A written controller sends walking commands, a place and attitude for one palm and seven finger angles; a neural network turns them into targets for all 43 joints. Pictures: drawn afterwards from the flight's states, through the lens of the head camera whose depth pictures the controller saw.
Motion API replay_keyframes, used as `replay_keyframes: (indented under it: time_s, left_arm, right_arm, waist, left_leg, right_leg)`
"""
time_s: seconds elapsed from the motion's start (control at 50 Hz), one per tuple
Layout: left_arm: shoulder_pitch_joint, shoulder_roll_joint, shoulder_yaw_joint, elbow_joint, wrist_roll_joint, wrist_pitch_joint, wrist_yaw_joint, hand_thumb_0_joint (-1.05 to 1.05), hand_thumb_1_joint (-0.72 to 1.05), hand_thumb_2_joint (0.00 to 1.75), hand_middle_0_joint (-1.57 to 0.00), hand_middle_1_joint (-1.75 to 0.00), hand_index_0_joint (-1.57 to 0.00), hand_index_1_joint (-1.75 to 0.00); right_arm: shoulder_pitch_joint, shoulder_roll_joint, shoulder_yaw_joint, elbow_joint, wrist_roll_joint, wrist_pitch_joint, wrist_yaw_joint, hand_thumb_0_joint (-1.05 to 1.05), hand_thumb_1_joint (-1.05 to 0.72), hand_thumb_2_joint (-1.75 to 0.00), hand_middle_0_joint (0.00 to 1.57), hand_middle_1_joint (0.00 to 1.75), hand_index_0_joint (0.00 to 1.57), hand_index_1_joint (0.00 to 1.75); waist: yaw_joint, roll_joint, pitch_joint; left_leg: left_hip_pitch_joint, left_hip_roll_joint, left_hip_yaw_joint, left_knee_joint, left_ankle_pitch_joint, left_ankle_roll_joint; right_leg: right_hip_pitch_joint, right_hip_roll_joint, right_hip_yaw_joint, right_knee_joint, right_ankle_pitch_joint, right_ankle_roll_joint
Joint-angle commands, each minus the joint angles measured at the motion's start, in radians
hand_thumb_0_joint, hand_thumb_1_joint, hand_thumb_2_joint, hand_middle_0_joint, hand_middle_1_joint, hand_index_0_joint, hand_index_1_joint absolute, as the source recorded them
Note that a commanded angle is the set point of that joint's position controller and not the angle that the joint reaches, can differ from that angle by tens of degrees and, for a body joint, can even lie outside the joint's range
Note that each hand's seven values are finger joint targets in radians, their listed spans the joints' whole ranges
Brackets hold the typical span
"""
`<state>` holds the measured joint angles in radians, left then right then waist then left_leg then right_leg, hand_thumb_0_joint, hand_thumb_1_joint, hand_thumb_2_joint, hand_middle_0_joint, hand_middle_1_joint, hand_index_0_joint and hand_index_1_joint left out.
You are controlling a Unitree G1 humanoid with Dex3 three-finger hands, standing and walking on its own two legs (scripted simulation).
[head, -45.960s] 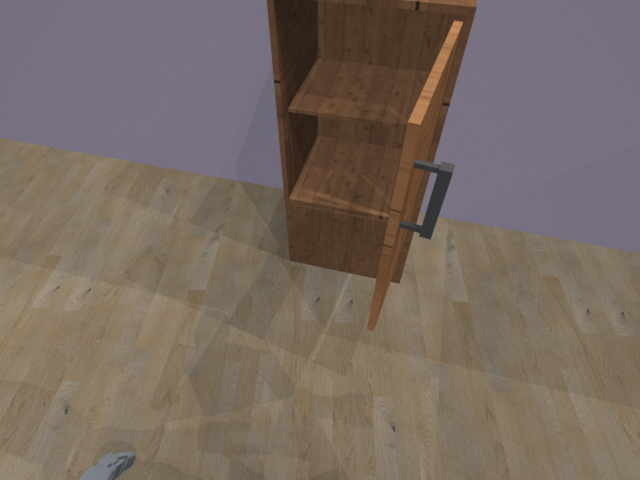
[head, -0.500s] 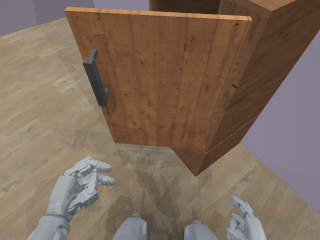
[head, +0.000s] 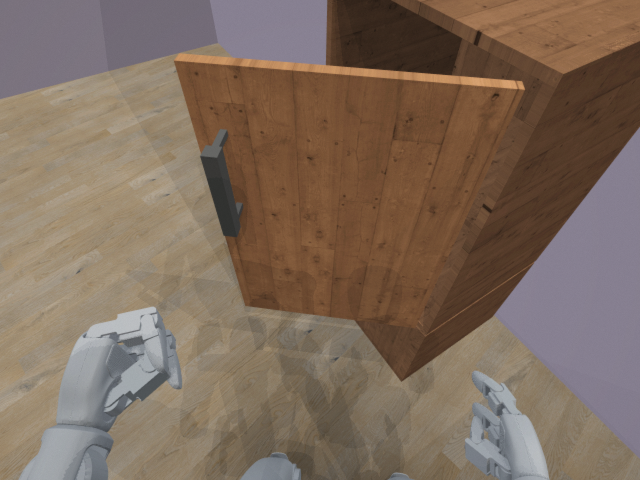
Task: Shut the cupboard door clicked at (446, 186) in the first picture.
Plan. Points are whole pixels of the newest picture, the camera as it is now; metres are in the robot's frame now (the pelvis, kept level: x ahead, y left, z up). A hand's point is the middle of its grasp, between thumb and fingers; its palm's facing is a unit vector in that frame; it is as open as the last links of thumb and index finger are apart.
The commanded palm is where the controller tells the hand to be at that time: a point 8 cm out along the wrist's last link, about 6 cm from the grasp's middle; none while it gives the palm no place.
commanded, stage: raise the hand and make a fist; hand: left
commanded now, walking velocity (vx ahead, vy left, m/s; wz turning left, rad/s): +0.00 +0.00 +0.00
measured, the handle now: (227, 185) +0.49 +0.18 +0.08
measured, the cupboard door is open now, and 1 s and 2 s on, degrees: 49 49 49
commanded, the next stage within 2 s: bring the fist close to the handle in 0.60 s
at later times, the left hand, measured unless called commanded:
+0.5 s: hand (187, 373) +0.22 +0.17 +0.07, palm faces -0.08 -1.00 -0.01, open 3.1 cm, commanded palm +0.20 +0.23 +0.08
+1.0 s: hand (204, 329) +0.26 +0.15 +0.08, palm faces -0.11 -0.99 -0.03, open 3.1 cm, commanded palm +0.25 +0.21 +0.08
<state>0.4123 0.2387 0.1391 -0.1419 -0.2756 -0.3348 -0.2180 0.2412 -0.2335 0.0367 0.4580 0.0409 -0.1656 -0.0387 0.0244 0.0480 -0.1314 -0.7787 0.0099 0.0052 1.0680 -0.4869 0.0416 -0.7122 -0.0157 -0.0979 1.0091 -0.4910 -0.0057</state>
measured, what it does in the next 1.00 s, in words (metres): stands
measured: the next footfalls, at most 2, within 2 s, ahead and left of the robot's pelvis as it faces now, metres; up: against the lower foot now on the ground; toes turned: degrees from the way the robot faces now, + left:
none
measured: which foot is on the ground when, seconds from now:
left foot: down 0.00-1.00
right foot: down 0.00-1.00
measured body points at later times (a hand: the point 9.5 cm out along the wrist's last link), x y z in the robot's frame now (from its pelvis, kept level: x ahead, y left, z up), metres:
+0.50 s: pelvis +0.00 -0.01 +0.01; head +0.04 -0.01 +0.46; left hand +0.22 +0.22 +0.07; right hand +0.16 -0.26 -0.06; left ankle +0.02 +0.09 -0.67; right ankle +0.01 -0.12 -0.67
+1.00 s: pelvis -0.01 -0.01 +0.00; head +0.04 -0.02 +0.45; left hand +0.26 +0.21 +0.09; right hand +0.16 -0.24 -0.08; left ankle +0.02 +0.09 -0.67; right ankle +0.01 -0.12 -0.67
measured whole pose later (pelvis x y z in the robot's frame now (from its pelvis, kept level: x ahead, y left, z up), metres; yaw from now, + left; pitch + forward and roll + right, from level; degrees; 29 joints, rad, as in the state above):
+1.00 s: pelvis -0.01 -0.01 +0.00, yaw +0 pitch +10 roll -2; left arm 0.14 0.24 0.11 0.06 -0.28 -0.27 -0.27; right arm 0.25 -0.26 0.04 0.53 0.05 -0.19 -0.05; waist 0.00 0.06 -0.09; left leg -0.75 0.01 0.00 1.03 -0.46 0.03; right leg -0.69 -0.01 -0.10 0.99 -0.47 -0.02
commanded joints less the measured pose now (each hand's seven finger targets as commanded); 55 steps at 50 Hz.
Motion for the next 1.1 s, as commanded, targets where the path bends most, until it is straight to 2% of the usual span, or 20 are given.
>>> replay_keyframes:
  time_s: [0.0, 0.02, 0.06, 0.12, 0.2, 0.26, 0.3, 0.34, 0.42, 0.5, 0.58, 0.62, 0.66, 0.72, 0.82, 0.86, 0.94, 1.0, 1.02, 1.08]
  left_arm:
    - [-0.079, 0.121, 0.0, -0.093, 0.003, 0.025, -0.097, 0.0, 0.9, 0.9, -1.3, -1.5, -1.3, -1.5]
    - [-0.097, 0.175, 0.055, -0.126, -0.004, 0.022, -0.091, 0.0, 0.9, 0.9, -1.3, -1.5, -1.3, -1.5]
    - [-0.13, 0.207, 0.123, -0.227, -0.032, -0.005, -0.079, 0.0, 0.9, 0.9, -1.3, -1.5, -1.3, -1.5]
    - [-0.141, 0.236, 0.19, -0.289, -0.061, -0.064, -0.031, 0.0, 0.9, 0.9, -1.3, -1.5, -1.3, -1.5]
    - [-0.118, 0.122, 0.084, -0.137, -0.051, -0.064, -0.038, 0.0, 0.9, 0.9, -1.3, -1.5, -1.3, -1.5]
    - [-0.064, 0.077, 0.012, 0.018, -0.044, 0.017, -0.107, 0.0, 0.9, 0.9, -1.3, -1.5, -1.3, -1.5]
    - [-0.065, 0.099, 0.02, 0.02, -0.05, 0.055, -0.145, 0.0, 0.9, 0.9, -1.3, -1.5, -1.3, -1.5]
    - [-0.092, 0.148, 0.067, -0.045, -0.056, 0.054, -0.141, 0.0, 0.9, 0.9, -1.3, -1.5, -1.3, -1.5]
    - [-0.169, 0.251, 0.2, -0.217, -0.068, -0.055, -0.059, 0.0, 0.9, 0.9, -1.3, -1.5, -1.3, -1.5]
    - [-0.136, 0.151, 0.128, -0.149, -0.058, -0.127, -0.023, 0.0, 0.9, 0.9, -1.3, -1.5, -1.3, -1.5]
    - [-0.08, 0.103, 0.032, -0.033, -0.034, -0.043, -0.087, 0.0, 0.9, 0.9, -1.3, -1.5, -1.3, -1.5]
    - [-0.063, 0.122, 0.039, 0.002, -0.038, 0.013, -0.12, 0.0, 0.9, 0.9, -1.3, -1.5, -1.3, -1.5]
    - [-0.097, 0.147, 0.065, -0.061, -0.053, 0.029, -0.131, 0.0, 0.9, 0.9, -1.3, -1.5, -1.3, -1.5]
    - [-0.241, 0.213, 0.14, -0.17, -0.07, -0.02, -0.087, 0.0, 0.9, 0.9, -1.3, -1.5, -1.3, -1.5]
    - [-0.382, 0.148, 0.085, -0.094, -0.041, -0.101, -0.028, 0.0, 0.9, 0.9, -1.3, -1.5, -1.3, -1.5]
    - [-0.354, 0.091, 0.01, -0.026, -0.02, -0.072, -0.045, 0.0, 0.9, 0.9, -1.3, -1.5, -1.3, -1.5]
    - [-0.36, 0.086, -0.042, 0.045, 0.007, 0.044, -0.076, 0.0, 0.9, 0.9, -1.3, -1.5, -1.3, -1.5]
    - [-0.458, 0.142, 0.033, 0.038, 0.005, 0.075, -0.039, 0.0, 0.9, 0.9, -1.3, -1.5, -1.3, -1.5]
    - [-0.494, 0.195, 0.093, 0.053, 0.002, 0.071, -0.014, 0.0, 0.9, 0.9, -1.3, -1.5, -1.3, -1.5]
    - [-0.626, 0.164, 0.114, 0.059, -0.004, 0.009, 0.04, 0.0, 0.9, 0.9, -1.3, -1.5, -1.3, -1.5]
  right_arm:
    - [-0.007, -0.161, -0.069, -0.151, 0.013, -0.055, -0.022, 0.0, -0.9, -0.9, 0.2, 0.3, 0.2, 0.3]
    - [-0.009, -0.161, -0.068, -0.148, 0.01, -0.054, -0.026, 0.0, -0.9, -0.9, 0.2, 0.3, 0.2, 0.3]
    - [-0.016, -0.141, -0.063, -0.158, 0.007, -0.059, -0.028, 0.0, -0.9, -0.9, 0.2, 0.3, 0.2, 0.3]
    - [-0.018, -0.122, -0.053, -0.135, 0.002, -0.068, -0.028, 0.0, -0.9, -0.9, 0.2, 0.3, 0.2, 0.3]
    - [-0.018, -0.129, -0.051, -0.101, 0.008, -0.072, -0.015, 0.0, -0.9, -0.9, 0.2, 0.3, 0.2, 0.3]
    - [-0.012, -0.154, -0.061, -0.108, 0.017, -0.069, -0.014, 0.0, -0.9, -0.9, 0.2, 0.3, 0.2, 0.3]
    - [-0.015, -0.164, -0.068, -0.125, 0.023, -0.073, -0.018, 0.0, -0.9, -0.9, 0.2, 0.3, 0.2, 0.3]
    - [-0.023, -0.161, -0.067, -0.139, 0.018, -0.076, -0.021, 0.0, -0.9, -0.9, 0.2, 0.3, 0.2, 0.3]
    - [-0.025, -0.137, -0.063, -0.126, 0.001, -0.086, -0.026, 0.0, -0.9, -0.9, 0.2, 0.3, 0.2, 0.3]
    - [-0.021, -0.124, -0.059, -0.093, 0.004, -0.09, -0.013, 0.0, -0.9, -0.9, 0.2, 0.3, 0.2, 0.3]
    - [-0.016, -0.15, -0.068, -0.098, 0.015, -0.081, -0.008, 0.0, -0.9, -0.9, 0.2, 0.3, 0.2, 0.3]
    - [-0.014, -0.158, -0.072, -0.109, 0.018, -0.077, -0.014, 0.0, -0.9, -0.9, 0.2, 0.3, 0.2, 0.3]
    - [-0.022, -0.158, -0.072, -0.13, 0.02, -0.074, -0.021, 0.0, -0.9, -0.9, 0.2, 0.3, 0.2, 0.3]
    - [-0.028, -0.152, -0.061, -0.118, 0.006, -0.08, -0.034, 0.0, -0.9, -0.9, 0.2, 0.3, 0.2, 0.3]
    - [-0.021, -0.141, -0.052, -0.063, 0.004, -0.096, -0.028, 0.0, -0.9, -0.9, 0.2, 0.3, 0.2, 0.3]
    - [-0.018, -0.147, -0.054, -0.065, 0.009, -0.096, -0.02, 0.0, -0.9, -0.9, 0.2, 0.3, 0.2, 0.3]
    - [0.0, -0.163, -0.059, -0.083, 0.019, -0.078, -0.019, 0.0, -0.9, -0.9, 0.2, 0.3, 0.2, 0.3]
    - [-0.011, -0.163, -0.056, -0.09, 0.014, -0.061, -0.024, 0.0, -0.9, -0.9, 0.2, 0.3, 0.2, 0.3]
    - [-0.012, -0.167, -0.054, -0.082, 0.007, -0.054, -0.028, 0.0, -0.9, -0.9, 0.2, 0.3, 0.2, 0.3]
    - [-0.028, -0.141, -0.048, -0.064, 0.002, -0.049, -0.022, 0.0, -0.9, -0.9, 0.2, 0.3, 0.2, 0.3]
  waist:
    - [-0.05, -0.048, -0.108]
    - [-0.037, -0.03, -0.136]
    - [-0.009, 0.016, -0.247]
    - [0.015, 0.065, -0.262]
    - [-0.033, 0.047, -0.119]
    - [-0.049, -0.059, -0.043]
    - [-0.04, -0.091, -0.072]
    - [-0.024, -0.058, -0.117]
    - [0.009, 0.008, -0.21]
    - [-0.014, 0.036, -0.147]
    - [-0.039, 0.016, -0.096]
    - [-0.043, -0.062, -0.095]
    - [-0.033, -0.068, -0.128]
    - [-0.031, -0.033, -0.161]
    - [-0.054, 0.026, -0.127]
    - [-0.059, 0.033, -0.13]
    - [-0.054, 0.012, -0.161]
    - [-0.041, -0.04, -0.185]
    - [-0.034, -0.062, -0.18]
    - [-0.028, -0.037, -0.202]
  left_leg:
    - [0.118, -0.005, -0.069, -0.213, 0.143, -0.018]
    - [0.13, -0.007, -0.065, -0.208, 0.172, -0.017]
    - [0.192, -0.011, -0.058, -0.21, 0.261, -0.018]
    - [0.223, -0.008, -0.06, -0.215, 0.334, -0.027]
    - [0.184, -0.005, -0.055, -0.225, 0.257, -0.031]
    - [0.114, -0.01, -0.05, -0.224, 0.187, -0.022]
    - [0.109, -0.016, -0.047, -0.221, 0.176, -0.018]
    - [0.126, -0.019, -0.042, -0.219, 0.195, -0.015]
    - [0.162, -0.014, -0.043, -0.214, 0.262, -0.02]
    - [0.154, -0.009, -0.04, -0.211, 0.243, -0.027]
    - [0.127, -0.011, -0.039, -0.215, 0.179, -0.021]
    - [0.113, -0.013, -0.043, -0.209, 0.173, -0.014]
    - [0.123, -0.015, -0.038, -0.207, 0.179, -0.013]
    - [0.14, -0.012, -0.046, -0.203, 0.201, -0.014]
    - [0.146, -0.003, -0.063, -0.201, 0.165, -0.022]
    - [0.159, -0.002, -0.064, -0.214, 0.158, -0.022]
    - [0.179, -0.002, -0.066, -0.244, 0.172, -0.017]
    - [0.185, -0.007, -0.06, -0.254, 0.183, -0.016]
    - [0.168, -0.007, -0.058, -0.251, 0.185, -0.016]
    - [0.181, -0.01, -0.048, -0.256, 0.203, -0.022]
  right_leg:
    - [0.073, 0.034, 0.041, -0.164, 0.145, -0.022]
    - [0.106, 0.035, 0.049, -0.162, 0.169, -0.026]
    - [0.174, 0.032, 0.053, -0.149, 0.254, -0.029]
    - [0.204, 0.04, 0.047, -0.135, 0.314, -0.038]
    - [0.122, 0.041, 0.037, -0.162, 0.251, -0.029]
    - [0.116, 0.027, 0.061, -0.212, 0.188, -0.017]
    - [0.145, 0.014, 0.087, -0.235, 0.157, -0.013]
    - [0.179, 0.006, 0.102, -0.234, 0.161, -0.015]
    - [0.22, 0.02, 0.092, -0.178, 0.242, -0.026]
    - [0.143, 0.031, 0.07, -0.155, 0.228, -0.029]
    - [0.115, 0.024, 0.079, -0.191, 0.172, -0.019]
    - [0.14, 0.019, 0.099, -0.217, 0.157, -0.012]
    - [0.164, 0.01, 0.112, -0.228, 0.147, -0.008]
    - [0.172, 0.021, 0.097, -0.198, 0.175, -0.016]
    - [0.073, 0.034, 0.065, -0.152, 0.145, -0.026]
    - [0.064, 0.031, 0.055, -0.154, 0.152, -0.024]
    - [0.108, 0.023, 0.053, -0.182, 0.179, -0.018]
    - [0.145, 0.022, 0.055, -0.193, 0.19, -0.016]
    - [0.159, 0.024, 0.062, -0.196, 0.187, -0.017]
    - [0.171, 0.021, 0.064, -0.182, 0.202, -0.02]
